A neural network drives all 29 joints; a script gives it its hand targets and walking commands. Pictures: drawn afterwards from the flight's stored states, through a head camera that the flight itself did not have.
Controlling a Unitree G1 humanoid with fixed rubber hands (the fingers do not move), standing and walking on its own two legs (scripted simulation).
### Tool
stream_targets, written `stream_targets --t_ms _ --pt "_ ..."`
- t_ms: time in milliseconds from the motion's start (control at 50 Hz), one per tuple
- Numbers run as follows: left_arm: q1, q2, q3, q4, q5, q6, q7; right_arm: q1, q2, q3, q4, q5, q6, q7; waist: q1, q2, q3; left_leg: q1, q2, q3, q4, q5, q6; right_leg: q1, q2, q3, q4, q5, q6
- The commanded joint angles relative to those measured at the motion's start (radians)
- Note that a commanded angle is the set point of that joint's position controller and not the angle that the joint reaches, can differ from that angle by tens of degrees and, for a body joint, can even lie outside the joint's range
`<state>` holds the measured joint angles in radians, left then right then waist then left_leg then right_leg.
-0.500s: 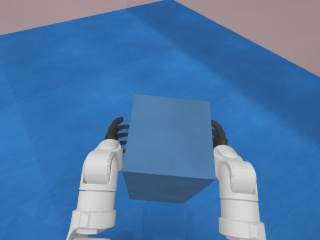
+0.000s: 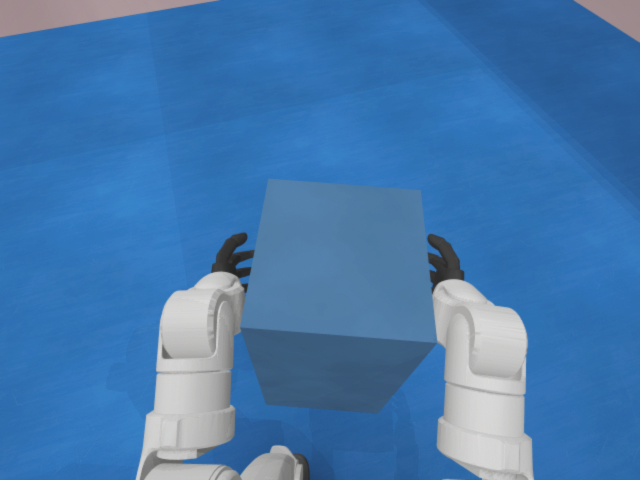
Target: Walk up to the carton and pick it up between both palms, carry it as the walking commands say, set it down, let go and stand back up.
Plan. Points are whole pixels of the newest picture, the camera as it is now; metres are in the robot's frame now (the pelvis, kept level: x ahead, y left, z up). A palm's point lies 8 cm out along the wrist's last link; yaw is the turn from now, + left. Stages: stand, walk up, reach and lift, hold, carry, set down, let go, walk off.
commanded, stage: carry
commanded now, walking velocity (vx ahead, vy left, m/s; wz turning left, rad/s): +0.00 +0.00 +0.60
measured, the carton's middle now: (331, 314) +0.32 -0.01 +0.01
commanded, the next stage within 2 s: none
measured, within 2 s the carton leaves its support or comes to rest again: neither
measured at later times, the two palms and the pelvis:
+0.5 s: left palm (96, 391) +0.21 +0.23 +0.08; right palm (342, 315) +0.29 -0.02 +0.08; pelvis -0.07 -0.01 -0.01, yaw +16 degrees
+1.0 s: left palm out of the picture +0.04 +0.28 +0.08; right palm (248, 430) +0.17 +0.07 +0.09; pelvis -0.17 -0.04 -0.01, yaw +34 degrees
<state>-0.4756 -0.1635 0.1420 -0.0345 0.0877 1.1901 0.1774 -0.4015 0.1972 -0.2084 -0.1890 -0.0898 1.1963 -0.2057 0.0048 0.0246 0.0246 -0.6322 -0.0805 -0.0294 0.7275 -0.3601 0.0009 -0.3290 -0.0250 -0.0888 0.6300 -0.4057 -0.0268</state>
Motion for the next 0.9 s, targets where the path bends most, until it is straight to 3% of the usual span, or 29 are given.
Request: stream_targets --t_ms 0,60,80,100,120,140,160,180,200,340,400,420,440,460,480,520,540,600,620,640,660,680,700,720,760,780,800,840,880 --pt "-0.762 -0.938 -0.68 -0.349 -0.432 -0.06 -0.245 -0.746 1.002 0.819 -0.039 0.479 -0.019 0.278 0.014 -0.18 -0.462 0.046 0.04 0.129 0.109 -0.012 0.015 0.357 -0.277 0.09 -0.012 1.005 -0.089" --pt "-0.547 -0.859 -0.642 -0.292 -0.363 -0.047 -0.233 -0.474 0.974 0.799 0.101 0.439 0.0 0.294 0.004 -0.182 -0.443 0.208 0.027 0.179 -0.05 -0.046 0.014 0.256 -0.291 0.028 0.075 0.97 -0.075" --pt "-0.494 -0.865 -0.634 -0.24 -0.345 -0.036 -0.234 -0.398 0.966 0.787 0.151 0.418 0.007 0.3 -0.014 -0.162 -0.463 0.305 0.037 0.168 -0.209 0.091 0.014 0.22 -0.266 -0.035 0.172 0.969 -0.026" --pt "-0.501 -0.844 -0.64 -0.179 -0.339 -0.03 -0.235 -0.416 0.93 0.786 0.18 0.403 0.002 0.304 -0.032 -0.053 -0.511 0.514 0.137 0.016 -0.227 0.346 0.062 0.033 -0.227 -0.034 0.317 0.731 0.041" --pt "-0.591 -0.828 -0.656 -0.138 -0.352 -0.03 -0.239 -0.528 0.902 0.786 0.209 0.4 -0.011 0.301 -0.022 0.231 -0.521 0.708 0.363 -0.3 -0.21 1.027 0.165 -0.235 -0.093 -0.062 0.508 0.07 0.118" --pt "-0.619 -0.822 -0.668 -0.109 -0.364 -0.029 -0.243 -0.531 0.894 0.781 0.224 0.401 -0.017 0.296 -0.024 0.301 -0.487 0.804 0.442 -0.446 -0.173 1.336 0.249 -0.403 -0.009 0.022 0.573 -0.329 0.124" --pt "-0.514 -0.87 -0.649 -0.064 -0.352 -0.022 -0.249 -0.49 0.903 0.76 0.206 0.382 -0.016 0.291 -0.011 0.219 -0.514 0.789 0.446 -0.399 -0.144 1.321 0.261 -0.385 -0.056 0.097 0.549 -0.336 0.105" --pt "-0.512 -0.886 -0.656 -0.08 -0.38 -0.019 -0.265 -0.452 0.923 0.744 0.216 0.354 -0.022 0.288 -0.009 0.12 -0.49 0.671 0.391 -0.316 -0.153 1.121 0.224 -0.315 -0.076 0.093 0.44 -0.282 0.104" --pt "-0.562 -0.915 -0.67 -0.075 -0.413 -0.023 -0.279 -0.538 0.923 0.761 0.148 0.363 -0.033 0.285 -0.012 0.101 -0.471 0.59 0.343 -0.242 -0.187 0.952 0.188 -0.276 -0.069 0.052 0.356 -0.241 0.112" --pt "-0.764 -0.998 -0.695 -0.199 -0.513 -0.057 -0.272 -0.705 0.923 0.75 -0.022 0.392 -0.05 0.248 -0.022 0.173 -0.543 0.403 0.287 -0.233 -0.311 0.352 0.121 -0.055 -0.005 0.024 0.164 -0.007 0.09" --pt "-0.714 -0.965 -0.685 -0.172 -0.502 -0.051 -0.26 -0.624 0.886 0.715 0.04 0.366 -0.037 0.234 0.0 0.153 -0.554 0.253 0.195 -0.177 -0.299 0.125 0.027 0.166 0.001 0.031 -0.123 0.01 0.049" --pt "-0.653 -0.968 -0.679 -0.175 -0.483 -0.047 -0.263 -0.557 0.904 0.711 0.047 0.349 -0.031 0.238 0.011 -0.013 -0.565 0.111 0.111 -0.098 -0.184 0.016 -0.019 0.295 -0.151 0.211 -0.28 -0.039 -0.002" --pt "-0.645 -0.972 -0.659 -0.148 -0.473 -0.047 -0.266 -0.564 0.899 0.72 0.049 0.351 -0.026 0.239 0.019 -0.358 -0.587 0.007 -0.008 0.042 0.184 -0.153 -0.032 0.31 -0.438 0.492 -0.342 0.051 -0.101" --pt "-0.449 -0.969 -0.618 -0.123 -0.415 -0.036 -0.268 -0.411 0.936 0.721 0.07 0.327 -0.007 0.25 0.007 -0.319 -0.541 -0.046 0.077 0.052 0.344 -0.193 -0.024 0.26 -0.505 0.449 -0.285 0.282 -0.159" --pt "-0.585 -0.958 -0.648 -0.141 -0.432 -0.043 -0.27 -0.548 0.936 0.746 0.058 0.353 -0.018 0.259 0.004 -0.24 -0.543 -0.003 0.117 0.025 0.331 -0.178 0.001 0.244 -0.466 0.344 -0.198 0.459 -0.157" --pt "-0.52 -0.983 -0.652 -0.162 -0.409 -0.041 -0.279 -0.503 0.972 0.755 0.055 0.361 -0.013 0.275 0.003 -0.151 -0.504 0.051 0.099 0.053 0.274 -0.115 0.003 0.219 -0.354 0.195 -0.144 0.601 -0.122" --pt "-0.697 -0.957 -0.683 -0.201 -0.439 -0.059 -0.276 -0.673 0.957 0.794 0.036 0.401 -0.028 0.279 0.005 -0.161 -0.511 0.049 0.094 0.069 0.204 -0.129 0.004 0.268 -0.331 0.15 -0.119 0.673 -0.11" --pt "-0.794 -0.903 -0.684 -0.244 -0.427 -0.067 -0.248 -0.779 0.958 0.814 0.057 0.472 -0.037 0.278 0.014 -0.204 -0.483 0.153 0.055 0.144 0.029 -0.114 -0.007 0.234 -0.326 0.064 -0.101 0.588 -0.063" --pt "-0.674 -0.891 -0.659 -0.236 -0.398 -0.059 -0.242 -0.655 0.974 0.808 0.082 0.466 -0.027 0.283 0.007 -0.232 -0.478 0.213 0.051 0.169 -0.052 -0.068 -0.014 0.208 -0.337 0.053 -0.083 0.563 -0.049" --pt "-0.692 -0.873 -0.646 -0.204 -0.388 -0.057 -0.237 -0.68 0.968 0.811 0.107 0.473 -0.028 0.289 -0.006 -0.196 -0.466 0.3 0.051 0.177 -0.206 0.041 -0.013 0.172 -0.341 0.032 -0.048 0.52 -0.019" --pt "-0.562 -0.854 -0.607 -0.128 -0.348 -0.047 -0.235 -0.543 0.964 0.788 0.189 0.444 -0.015 0.293 -0.013 -0.174 -0.45 0.376 0.08 0.117 -0.296 0.12 -0.018 0.1 -0.31 0.008 0.015 0.419 0.013" --pt "-0.555 -0.836 -0.602 -0.076 -0.342 -0.043 -0.233 -0.532 0.928 0.771 0.237 0.431 -0.016 0.298 -0.022 -0.035 -0.462 0.531 0.22 -0.071 -0.308 0.357 0.023 -0.062 -0.259 -0.035 0.153 0.248 0.074" --pt "-0.514 -0.855 -0.606 -0.062 -0.339 -0.038 -0.238 -0.479 0.917 0.751 0.261 0.406 -0.018 0.298 -0.017 0.242 -0.441 0.621 0.436 -0.384 -0.279 0.832 0.12 -0.301 -0.134 -0.08 0.32 -0.202 0.138" --pt "-0.605 -0.868 -0.638 -0.042 -0.373 -0.038 -0.243 -0.587 0.897 0.759 0.233 0.412 -0.027 0.297 -0.014 0.255 -0.409 0.613 0.44 -0.386 -0.241 0.943 0.182 -0.383 -0.097 0.014 0.407 -0.298 0.141" --pt "-0.696 -0.895 -0.631 -0.025 -0.412 -0.034 -0.257 -0.671 0.923 0.724 0.244 0.395 -0.035 0.288 -0.012 0.117 -0.412 0.471 0.416 -0.304 -0.251 0.641 0.188 -0.313 -0.126 0.045 0.428 -0.211 0.104" --pt "-0.745 -0.914 -0.64 0.019 -0.429 -0.041 -0.262 -0.769 0.899 0.75 0.187 0.401 -0.043 0.281 -0.006 0.044 -0.399 0.475 0.346 -0.256 -0.254 0.61 0.159 -0.323 -0.103 0.022 0.442 -0.157 0.112" --pt "-0.652 -0.968 -0.639 0.021 -0.423 -0.043 -0.265 -0.667 0.908 0.73 0.173 0.386 -0.04 0.277 -0.006 0.059 -0.422 0.48 0.314 -0.217 -0.242 0.609 0.136 -0.316 -0.094 0.016 0.45 -0.106 0.112" --pt "-0.823 -0.992 -0.667 -0.029 -0.47 -0.061 -0.26 -0.823 0.893 0.736 0.074 0.413 -0.058 0.268 -0.013 0.117 -0.459 0.502 0.317 -0.256 -0.256 0.638 0.125 -0.324 -0.057 0.018 0.452 -0.065 0.103" --pt "-0.882 -0.997 -0.676 -0.066 -0.498 -0.065 -0.251 -0.885 0.886 0.718 0.044 0.424 -0.061 0.254 -0.017 0.177 -0.494 0.533 0.305 -0.252 -0.278 0.471 0.134 -0.296 -0.057 0.035 0.393 -0.052 0.104"
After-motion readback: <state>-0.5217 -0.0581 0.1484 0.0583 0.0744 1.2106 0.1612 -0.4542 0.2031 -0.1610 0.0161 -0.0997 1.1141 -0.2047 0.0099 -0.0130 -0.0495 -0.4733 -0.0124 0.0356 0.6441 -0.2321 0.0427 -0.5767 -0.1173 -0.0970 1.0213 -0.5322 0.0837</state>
